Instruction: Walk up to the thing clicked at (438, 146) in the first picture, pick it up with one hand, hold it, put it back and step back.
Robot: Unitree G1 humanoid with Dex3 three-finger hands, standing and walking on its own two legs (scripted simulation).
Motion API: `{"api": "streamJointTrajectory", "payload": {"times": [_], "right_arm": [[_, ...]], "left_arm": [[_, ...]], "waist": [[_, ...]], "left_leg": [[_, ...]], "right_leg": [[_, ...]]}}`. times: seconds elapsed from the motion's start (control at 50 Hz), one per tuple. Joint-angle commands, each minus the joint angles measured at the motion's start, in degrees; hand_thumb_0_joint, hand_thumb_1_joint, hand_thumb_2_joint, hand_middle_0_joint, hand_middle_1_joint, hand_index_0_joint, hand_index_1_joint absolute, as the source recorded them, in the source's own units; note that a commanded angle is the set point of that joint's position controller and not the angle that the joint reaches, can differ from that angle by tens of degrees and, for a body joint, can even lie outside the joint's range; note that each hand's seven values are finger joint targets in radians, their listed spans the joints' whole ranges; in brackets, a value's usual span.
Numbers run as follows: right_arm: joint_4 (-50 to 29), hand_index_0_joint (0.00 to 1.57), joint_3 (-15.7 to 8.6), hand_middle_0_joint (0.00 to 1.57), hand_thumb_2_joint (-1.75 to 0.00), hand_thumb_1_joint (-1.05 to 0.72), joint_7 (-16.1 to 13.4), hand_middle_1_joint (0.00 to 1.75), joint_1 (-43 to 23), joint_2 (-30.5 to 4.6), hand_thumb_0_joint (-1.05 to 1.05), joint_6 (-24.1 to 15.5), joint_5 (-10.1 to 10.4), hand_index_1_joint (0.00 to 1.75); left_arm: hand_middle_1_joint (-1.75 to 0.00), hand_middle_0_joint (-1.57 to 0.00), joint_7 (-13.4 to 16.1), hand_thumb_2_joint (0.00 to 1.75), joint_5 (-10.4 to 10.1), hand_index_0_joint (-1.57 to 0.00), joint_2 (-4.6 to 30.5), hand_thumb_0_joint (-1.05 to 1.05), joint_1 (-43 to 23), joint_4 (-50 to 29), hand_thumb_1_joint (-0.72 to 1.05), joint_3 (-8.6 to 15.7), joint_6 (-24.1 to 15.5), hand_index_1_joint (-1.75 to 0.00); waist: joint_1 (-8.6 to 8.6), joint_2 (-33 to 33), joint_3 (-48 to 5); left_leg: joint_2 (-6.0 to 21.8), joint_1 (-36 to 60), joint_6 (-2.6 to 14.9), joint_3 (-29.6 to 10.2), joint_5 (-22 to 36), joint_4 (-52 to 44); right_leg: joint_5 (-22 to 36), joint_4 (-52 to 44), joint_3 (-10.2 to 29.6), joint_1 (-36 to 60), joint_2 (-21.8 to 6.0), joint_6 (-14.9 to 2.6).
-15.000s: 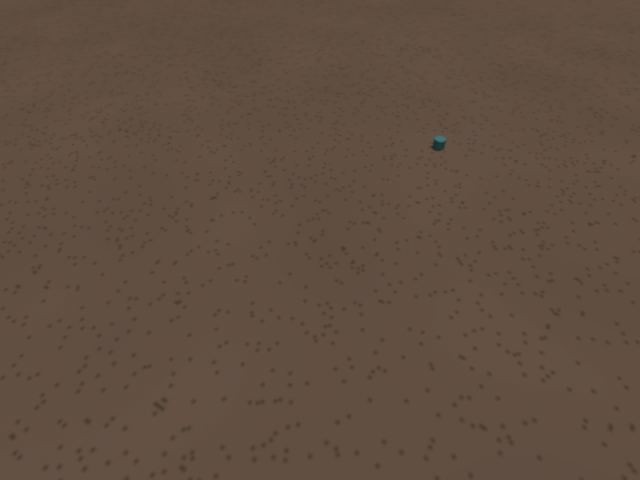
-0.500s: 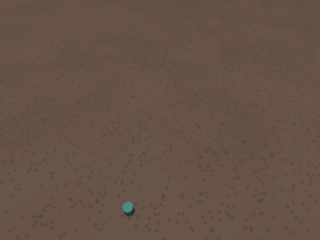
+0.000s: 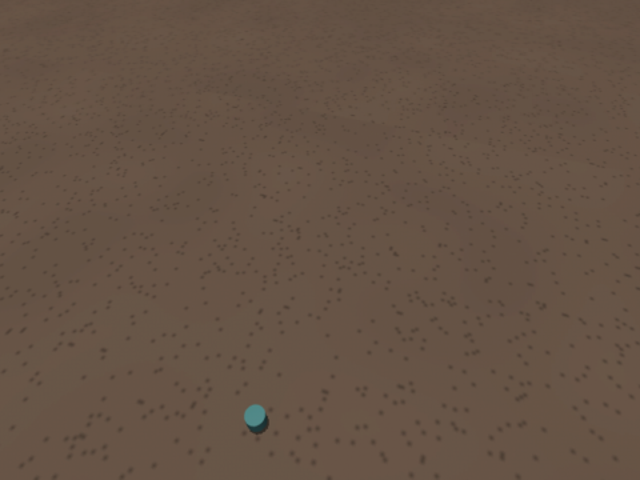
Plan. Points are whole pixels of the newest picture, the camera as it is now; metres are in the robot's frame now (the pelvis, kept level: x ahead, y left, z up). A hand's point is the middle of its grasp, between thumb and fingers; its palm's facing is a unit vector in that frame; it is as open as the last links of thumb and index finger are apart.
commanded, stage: stand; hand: left
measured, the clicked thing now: (255, 418) +0.45 +0.23 -0.76
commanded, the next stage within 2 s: walk up in 0.92 s
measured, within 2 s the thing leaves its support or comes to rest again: neither
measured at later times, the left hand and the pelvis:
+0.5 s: hand out of the picture +0.08 +0.25 -0.16, palm faces -0.03 -0.94 -0.35, open 7.4 cm; pelvis +0.00 -0.01 +0.00, yaw +0 degrees
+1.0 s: hand out of the picture +0.08 +0.25 -0.16, palm faces -0.01 -0.93 -0.35, open 7.4 cm; pelvis -0.01 -0.01 +0.00, yaw +0 degrees
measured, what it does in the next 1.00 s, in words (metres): stands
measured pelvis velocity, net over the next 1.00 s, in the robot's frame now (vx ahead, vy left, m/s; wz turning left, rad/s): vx -0.01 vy -0.01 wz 0.00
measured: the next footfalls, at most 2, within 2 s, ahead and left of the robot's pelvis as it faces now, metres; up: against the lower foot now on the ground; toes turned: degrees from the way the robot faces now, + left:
left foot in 1.26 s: -0.05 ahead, +0.15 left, +0.00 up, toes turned +0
right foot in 1.70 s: -0.20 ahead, -0.10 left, +0.00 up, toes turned -2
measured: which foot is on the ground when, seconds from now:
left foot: down 0.00-1.00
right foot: down 0.00-1.00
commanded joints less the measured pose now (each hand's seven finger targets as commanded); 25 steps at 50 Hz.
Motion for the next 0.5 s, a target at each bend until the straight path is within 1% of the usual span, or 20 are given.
{"api": "streamJointTrajectory", "payload": {"times": [0.0,0.02,0.04,0.06,0.08,0.1,0.14,0.16,0.2,0.24,0.28,0.3,0.32,0.36,0.38,0.4,0.42,0.44,0.46,0.48], "right_arm": [[-3.3,0.20,-2.2,0.20,-0.90,-0.90,-0.9,0.30,-2.6,-12.2,0.00,-1.3,-0.1,0.30],[-3.3,0.20,-2.2,0.20,-0.90,-0.90,-0.8,0.30,-2.9,-12.0,0.00,-1.3,-0.1,0.30],[-3.3,0.20,-2.1,0.20,-0.90,-0.90,-0.8,0.30,-2.2,-11.9,0.00,-1.3,-0.2,0.30],[-3.1,0.20,-2.1,0.20,-0.90,-0.90,-0.9,0.30,-1.7,-11.8,0.00,-1.3,-0.1,0.30],[-3.4,0.20,-2.2,0.20,-0.90,-0.90,-0.9,0.30,-2.0,-12.0,0.00,-1.3,-0.2,0.30],[-3.3,0.20,-2.2,0.20,-0.90,-0.90,-0.9,0.30,-1.9,-12.1,0.00,-1.2,-0.2,0.30],[-3.3,0.20,-2.2,0.20,-0.90,-0.90,-1.0,0.30,-1.3,-11.9,0.00,-1.2,-0.2,0.30],[-3.3,0.20,-2.2,0.20,-0.90,-0.90,-1.0,0.30,-1.6,-12.5,0.00,-1.3,-0.1,0.30],[-3.2,0.20,-2.1,0.20,-0.90,-0.90,-1.0,0.30,-1.2,-12.1,0.00,-1.3,-0.1,0.30],[-3.4,0.20,-1.9,0.20,-0.90,-0.90,-1.1,0.30,-0.5,-12.0,0.00,-1.3,-0.2,0.30],[-3.4,0.20,-1.9,0.20,-0.90,-0.90,-1.1,0.30,-0.9,-12.0,0.00,-1.2,-0.2,0.30],[-3.6,0.20,-2.0,0.20,-0.90,-0.90,-1.2,0.30,-0.7,-12.1,0.00,-1.2,-0.1,0.30],[-3.4,0.20,-1.8,0.20,-0.90,-0.90,-1.1,0.30,-0.1,-12.1,0.00,-1.2,-0.2,0.30],[-3.4,0.20,-1.9,0.20,-0.90,-0.90,-1.1,0.30,-0.8,-12.4,0.00,-1.3,-0.3,0.30],[-3.4,0.20,-1.7,0.20,-0.90,-0.90,-1.1,0.30,-0.1,-11.9,0.00,-1.3,-0.2,0.30],[-3.4,0.20,-1.8,0.20,-0.90,-0.90,-1.1,0.30,-0.6,-12.1,0.00,-1.2,-0.2,0.30],[-3.4,0.20,-1.8,0.20,-0.90,-0.90,-1.1,0.30,-0.3,-12.2,0.00,-1.1,-0.2,0.30],[-3.5,0.20,-1.7,0.20,-0.90,-0.90,-1.0,0.30,0.4,-11.8,0.00,-1.0,-0.3,0.30],[-3.5,0.20,-1.9,0.20,-0.90,-0.90,-1.0,0.30,0.2,-12.3,0.00,-1.1,-0.3,0.30],[-3.5,0.20,-1.9,0.20,-0.90,-0.90,-0.9,0.30,0.1,-12.2,0.00,-1.2,-0.3,0.30]], "left_arm": [[-0.30,-0.20,0.7,0.90,0.0,-0.20,12.2,0.00,-2.3,-3.2,0.90,2.6,-1.3,-0.30],[-0.30,-0.20,0.7,0.90,0.0,-0.20,11.8,0.00,-2.1,-3.1,0.90,2.5,-1.4,-0.30],[-0.30,-0.20,0.7,0.90,0.1,-0.20,12.2,0.00,-2.0,-3.2,0.90,2.5,-1.3,-0.30],[-0.30,-0.20,0.7,0.90,0.0,-0.20,12.6,0.00,-2.6,-3.4,0.90,2.7,-1.3,-0.30],[-0.30,-0.20,0.7,0.90,0.1,-0.20,12.2,0.00,-1.9,-3.4,0.90,2.6,-1.3,-0.30],[-0.30,-0.20,0.7,0.90,0.1,-0.20,12.1,0.00,-2.2,-3.4,0.90,2.5,-1.3,-0.30],[-0.30,-0.20,0.7,0.90,0.1,-0.20,12.6,0.00,-2.6,-3.6,0.90,2.7,-1.3,-0.30],[-0.30,-0.20,0.6,0.90,-0.1,-0.20,11.9,0.00,-1.9,-3.5,0.90,2.5,-1.3,-0.30],[-0.30,-0.20,0.6,0.90,0.0,-0.20,12.4,0.00,-1.8,-3.5,0.90,2.7,-1.2,-0.30],[-0.30,-0.20,0.7,0.90,-0.1,-0.20,12.5,0.00,-2.2,-3.6,0.90,2.7,-1.3,-0.30],[-0.30,-0.20,0.7,0.90,0.0,-0.20,12.1,0.00,-1.9,-3.5,0.90,2.6,-1.1,-0.30],[-0.30,-0.20,0.7,0.90,0.1,-0.20,12.4,0.00,-2.2,-3.7,0.90,2.6,-1.1,-0.30],[-0.30,-0.20,0.6,0.90,-0.1,-0.20,12.4,0.00,-2.6,-3.8,0.90,2.6,-1.1,-0.30],[-0.30,-0.20,0.5,0.90,-0.1,-0.20,12.1,0.00,-1.7,-3.6,0.90,2.5,-1.0,-0.30],[-0.30,-0.20,0.5,0.90,-0.1,-0.20,12.6,0.00,-2.1,-3.7,0.90,2.6,-1.0,-0.30],[-0.30,-0.20,0.6,0.90,0.1,-0.20,12.4,0.00,-1.9,-3.6,0.90,2.6,-0.9,-0.30],[-0.30,-0.20,0.5,0.90,0.1,-0.20,12.5,0.00,-1.8,-3.6,0.90,2.6,-0.9,-0.30],[-0.30,-0.20,0.6,0.90,0.1,-0.20,13.1,0.00,-2.4,-3.8,0.90,2.8,-0.9,-0.30],[-0.30,-0.20,0.5,0.90,0.2,-0.20,12.6,0.00,-2.4,-3.9,0.90,2.6,-0.9,-0.30],[-0.30,-0.20,0.4,0.90,0.1,-0.20,12.3,0.00,-1.9,-3.8,0.90,2.5,-0.9,-0.30]], "waist": [[0.18,0.2,-6.0],[0.45,0.3,-5.4],[0.17,0.0,-5.5],[-0.02,0.0,-4.9],[0.16,0.1,-6.2],[0.05,0.5,-5.5],[-0.15,-0.3,-6.5],[0.17,1.1,-6.1],[0.10,0.9,-5.9],[-0.14,0.3,-5.9],[0.11,0.5,-5.0],[-0.19,-0.1,-5.7],[-0.14,0.4,-4.9],[0.20,1.9,-4.8],[-0.01,1.2,-4.3],[0.29,0.3,-3.8],[0.18,-0.5,-3.5],[-0.07,-1.2,-3.4],[-0.07,-0.4,-3.6],[0.14,-0.1,-3.6]], "left_leg": [[5.8,-1.4,2.04,-3.9,6.7,-2.5],[5.8,-1.6,1.97,-4.1,7.3,-2.4],[5.7,-1.4,1.93,-3.8,5.9,-2.5],[5.6,-2.2,1.90,-3.9,5.8,-2.6],[5.9,-1.0,2.08,-3.9,7.2,-2.1],[5.7,-1.7,2.04,-3.8,6.0,-2.0],[5.9,-1.1,1.85,-3.8,8.1,-2.1],[5.9,-0.9,1.91,-3.9,8.6,-2.0],[5.9,-1.2,1.95,-3.8,7.6,-2.3],[6.0,-1.0,1.95,-3.6,8.2,-2.2],[5.9,-1.1,1.86,-3.7,7.3,-2.3],[6.2,-0.4,1.79,-3.8,7.5,-2.3],[6.0,-1.6,1.69,-3.8,7.8,-2.5],[6.1,-0.9,1.93,-3.7,6.2,-2.5],[6.0,-2.1,1.77,-3.7,5.5,-2.8],[5.9,-2.4,1.78,-3.9,4.5,-2.8],[5.7,-2.6,1.99,-3.8,2.9,-2.7],[5.5,-3.0,1.98,-3.7,2.5,-2.8],[5.8,-1.8,2.06,-3.6,3.5,-2.4],[5.7,-2.1,2.01,-3.8,3.1,-2.4]], "right_leg": [[6.2,-2.3,5.9,3.3,-7.3,-1.13],[6.6,-2.3,5.7,3.1,-7.1,-0.87],[5.2,-2.7,6.0,2.5,-7.2,-1.00],[4.8,-2.8,6.2,2.9,-7.1,-1.03],[6.5,-2.3,5.8,3.3,-7.2,-1.11],[5.9,-2.7,6.1,2.8,-7.2,-0.99],[8.4,-2.0,6.0,3.6,-7.4,-1.47],[9.4,-1.9,5.8,3.5,-7.2,-1.24],[8.4,-2.0,5.9,3.6,-7.2,-1.34],[9.3,-2.0,6.2,3.7,-7.4,-1.39],[7.4,-2.3,6.0,2.6,-7.1,-1.15],[7.6,-2.2,6.0,2.7,-7.2,-1.48],[7.4,-2.2,6.1,3.1,-7.0,-1.42],[5.9,-2.7,6.5,2.1,-7.1,-1.34],[4.7,-2.6,6.3,2.4,-7.0,-1.34],[3.2,-3.0,6.2,2.1,-6.8,-1.23],[0.7,-3.8,6.6,1.3,-6.9,-1.12],[-1.2,-4.1,7.0,1.3,-6.9,-1.29],[-0.2,-3.9,7.0,0.9,-7.1,-1.37],[-0.6,-4.2,7.0,0.6,-6.9,-1.25]]}}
